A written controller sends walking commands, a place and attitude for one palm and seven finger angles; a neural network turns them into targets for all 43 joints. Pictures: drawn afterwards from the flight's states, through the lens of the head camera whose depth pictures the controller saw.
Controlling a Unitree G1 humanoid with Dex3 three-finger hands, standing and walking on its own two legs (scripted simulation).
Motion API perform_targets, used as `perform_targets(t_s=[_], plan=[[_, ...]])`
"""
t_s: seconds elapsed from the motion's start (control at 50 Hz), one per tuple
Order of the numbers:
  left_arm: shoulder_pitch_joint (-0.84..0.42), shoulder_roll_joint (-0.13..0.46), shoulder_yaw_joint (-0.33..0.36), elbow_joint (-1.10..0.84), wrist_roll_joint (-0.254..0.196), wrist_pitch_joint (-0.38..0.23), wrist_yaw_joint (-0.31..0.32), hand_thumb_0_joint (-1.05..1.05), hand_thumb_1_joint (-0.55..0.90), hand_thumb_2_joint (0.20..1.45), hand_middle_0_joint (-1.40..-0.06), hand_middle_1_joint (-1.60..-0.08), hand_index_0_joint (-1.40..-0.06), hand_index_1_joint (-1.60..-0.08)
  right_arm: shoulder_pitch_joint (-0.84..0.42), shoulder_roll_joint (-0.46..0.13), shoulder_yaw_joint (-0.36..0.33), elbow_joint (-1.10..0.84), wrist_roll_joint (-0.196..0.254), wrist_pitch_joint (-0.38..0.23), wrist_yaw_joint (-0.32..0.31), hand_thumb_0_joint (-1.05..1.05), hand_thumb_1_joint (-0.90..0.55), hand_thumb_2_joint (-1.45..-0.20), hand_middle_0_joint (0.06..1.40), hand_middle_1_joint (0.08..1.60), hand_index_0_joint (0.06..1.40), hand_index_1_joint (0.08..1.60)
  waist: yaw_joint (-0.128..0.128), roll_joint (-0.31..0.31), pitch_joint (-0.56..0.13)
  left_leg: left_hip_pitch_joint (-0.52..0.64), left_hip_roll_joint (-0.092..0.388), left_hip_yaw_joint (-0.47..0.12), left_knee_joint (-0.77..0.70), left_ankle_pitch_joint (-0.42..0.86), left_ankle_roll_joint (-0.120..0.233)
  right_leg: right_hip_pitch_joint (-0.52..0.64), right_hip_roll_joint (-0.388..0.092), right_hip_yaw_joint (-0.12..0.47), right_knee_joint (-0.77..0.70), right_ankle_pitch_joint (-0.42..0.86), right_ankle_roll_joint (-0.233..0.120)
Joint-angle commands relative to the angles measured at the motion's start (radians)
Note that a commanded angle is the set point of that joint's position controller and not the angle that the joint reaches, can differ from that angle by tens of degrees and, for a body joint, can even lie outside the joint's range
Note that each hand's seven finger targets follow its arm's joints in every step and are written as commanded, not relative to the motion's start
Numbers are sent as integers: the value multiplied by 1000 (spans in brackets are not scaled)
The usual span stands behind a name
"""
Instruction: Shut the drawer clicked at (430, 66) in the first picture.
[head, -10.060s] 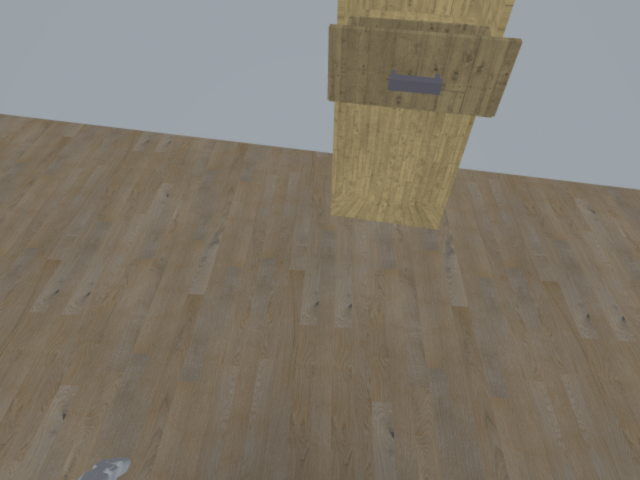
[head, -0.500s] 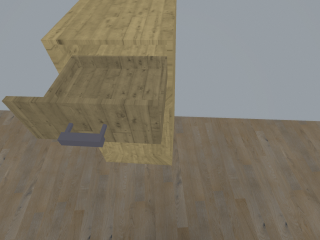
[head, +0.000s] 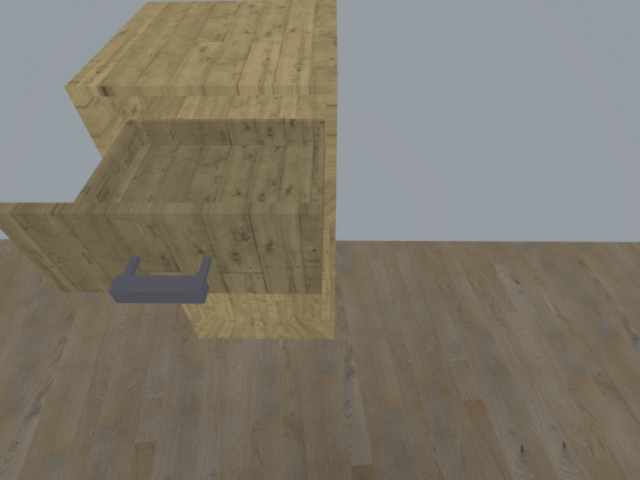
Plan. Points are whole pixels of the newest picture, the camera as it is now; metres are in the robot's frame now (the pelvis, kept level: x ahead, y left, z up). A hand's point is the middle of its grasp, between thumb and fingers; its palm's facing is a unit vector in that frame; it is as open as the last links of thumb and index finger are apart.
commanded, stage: look again from close up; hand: left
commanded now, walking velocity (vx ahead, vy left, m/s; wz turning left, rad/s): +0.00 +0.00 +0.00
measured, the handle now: (165, 275) +0.36 +0.24 +0.05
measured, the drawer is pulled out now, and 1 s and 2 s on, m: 0.29 0.29 0.29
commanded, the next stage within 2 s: shuffle to correct the standing spot in 0.28 s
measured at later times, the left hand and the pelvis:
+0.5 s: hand out of the picture +0.03 +0.18 -0.16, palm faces +0.02 -0.97 -0.22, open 7.3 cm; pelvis +0.02 +0.01 +0.00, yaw +0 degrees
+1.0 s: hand out of the picture +0.11 +0.20 -0.17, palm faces +0.04 -0.97 -0.23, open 7.3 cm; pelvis +0.06 +0.02 +0.00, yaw +2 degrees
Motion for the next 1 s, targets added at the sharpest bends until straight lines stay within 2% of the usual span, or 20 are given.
perform_targets(t_s=[0.0, 0.36, 0.44, 0.5, 0.56, 0.6, 0.64, 0.68, 0.7, 0.72, 0.74, 0.78, 0.8, 0.82, 0.84, 0.86, 0.88, 0.9, 0.94, 0.98], plan=[[31, 122, 20, -39, -3, -11, 9, 0, 900, 900, -200, -300, -200, -300, 52, -64, 8, -26, 5, -12, -9, 0, -900, -900, 200, 300, 200, 300, -2, -26, 77, -68, 76, -78, -153, 184, 29, 15, -87, 103, -104, 143, -39], [3, 156, 26, -55, -6, -4, 10, 0, 900, 900, -200, -300, -200, -300, 46, -87, 12, 37, 3, -15, -14, 0, -900, -900, 200, 300, 200, 300, 7, -44, 22, 17, 71, -62, -195, 325, 25, 91, -107, 89, -100, 318, -27], [7, 164, 33, -60, 4, 4, 4, 0, 900, 900, -200, -300, -200, -300, 45, -90, 11, 38, -2, -2, -6, 0, -900, -900, 200, 300, 200, 300, 15, -69, 68, -33, 48, -40, -169, 58, 35, 52, -106, 112, -110, 37, -46], [21, 189, 44, -65, 5, 5, -3, 0, 900, 900, -200, -300, -200, -300, 40, -78, 11, 21, -5, 3, 1, 0, -900, -900, 200, 300, 200, 300, 16, -94, 113, -86, 11, -12, -110, -21, 29, 22, -135, 178, -154, -91, -76], [52, 210, 59, -68, 4, 3, -3, 0, 900, 900, -200, -300, -200, -300, 38, -67, 9, 6, -7, 1, 2, 0, -900, -900, 200, 300, 200, 300, 21, -157, 113, -120, -17, 25, -27, -38, 22, 40, -189, 240, -189, -76, -115], [46, 215, 66, -76, 4, 2, -3, 0, 900, 900, -200, -300, -200, -300, 60, -63, 8, 4, -5, -5, 0, 0, -900, -900, 200, 300, 200, 300, 8, -138, 99, -81, -12, 32, -46, -21, 22, 24, -200, 232, -160, -9, -128], [10, 188, 66, -94, 8, 6, -7, 0, 900, 900, -200, -300, -200, -300, 116, -81, 8, 25, -5, -18, 0, 0, -900, -900, 200, 300, 200, 300, -16, -15, 79, 21, 23, -18, -131, 143, 41, -11, -114, 116, -18, 71, -93], [-44, 133, 51, -120, 10, 3, -9, 0, 900, 900, -200, -300, -200, -300, 204, -151, -5, 53, -8, -25, -14, 0, -900, -900, 200, 300, 200, 300, -46, 205, 52, 162, 179, -184, -169, 562, 135, -154, 3, -51, 231, -45, -38], [-81, 122, 44, -137, 8, 1, -7, 0, 900, 900, -200, -300, -200, -300, 217, -146, -3, 55, -10, -23, -20, 0, -900, -900, 200, 300, 200, 300, -50, 222, 80, 214, 239, -245, -183, 757, 191, -260, 9, -52, 307, -266, -31], [-107, 120, 43, -145, 5, 2, -5, 0, 900, 900, -200, -300, -200, -300, 223, -135, 1, 52, -12, -19, -24, 0, -900, -900, 200, 300, 200, 300, -54, 150, 95, 236, 274, -257, -163, 889, 225, -303, -9, -36, 336, -333, -33], [-120, 109, 45, -146, 3, 1, -5, 0, 900, 900, -200, -300, -200, -300, 206, -138, 2, 43, -15, -17, -25, 0, -900, -900, 200, 300, 200, 300, -47, 111, 104, 227, 268, -238, -135, 969, 223, -295, -28, -27, 318, -312, -36], [-70, 93, 48, -128, -4, 2, -9, 0, 900, 900, -200, -300, -200, -300, 128, -139, 6, 20, -8, -16, -32, 0, -900, -900, 200, 300, 200, 300, 3, 77, 68, 153, 206, -151, -102, 995, 164, -129, -30, -36, 141, -145, -31], [2, 98, 49, -105, -6, 1, -8, 0, 900, 900, -200, -300, -200, -300, 88, -142, 5, 8, 0, -16, -35, 0, -900, -900, 200, 300, 200, 300, 42, 56, 34, 124, 165, -112, -52, 971, 122, -16, -23, -33, 11, 17, -29], [81, 127, 55, -76, -7, -4, -3, 0, 900, 900, -200, -300, -200, -300, 71, -131, 4, -3, 8, -18, -38, 0, -900, -900, 200, 300, 200, 300, 66, -14, -10, 51, 114, -76, 17, 864, 79, 131, -53, 32, -59, 317, -38], [129, 179, 58, -54, -9, -14, 6, 0, 900, 900, -200, -300, -200, -300, 77, -112, 3, -14, 16, -19, -37, 0, -900, -900, 200, 300, 200, 300, 60, -93, -51, -65, 56, -48, 73, 572, 33, 246, -178, 174, -29, 701, -97], [125, 219, 55, -44, -11, -14, 6, 0, 900, 900, -200, -300, -200, -300, 89, -99, -4, -10, 20, -17, -32, 0, -900, -900, 200, 300, 200, 300, 35, -72, -50, -73, 2, -33, 66, 232, 7, 222, -284, 212, -37, 899, -158], [92, 227, 57, -51, -10, -15, 10, 0, 900, 900, -200, -300, -200, -300, 76, -61, -6, -6, 19, -2, -32, 0, -900, -900, 200, 300, 200, 300, 27, -182, -30, -99, -1, -9, 102, -53, -4, 212, -312, 215, -60, 1006, -194], [57, 219, 53, -59, -1, -12, 15, 0, 900, 900, -200, -300, -200, -300, 61, -54, -9, -8, 20, 9, -30, 0, -900, -900, 200, 300, 200, 300, 27, -264, -5, -117, 11, -15, 125, -186, -3, 178, -323, 217, -67, 1040, -207], [-12, 203, 50, -89, 5, -2, 22, 0, 900, 900, -200, -300, -200, -300, 75, -45, -14, -2, 22, 16, -27, 0, -900, -900, 200, 300, 200, 300, -1, -240, -1, -87, 29, -21, 28, -134, -3, 137, -294, 169, -39, 988, -191], [-54, 182, 47, -112, -11, 10, 22, 0, 900, 900, -200, -300, -200, -300, 118, -35, -12, 27, 16, 11, -25, 0, -900, -900, 200, 300, 200, 300, -24, -123, -55, 49, 47, -14, -177, 263, -5, 93, -202, 105, 26, 735, -103]])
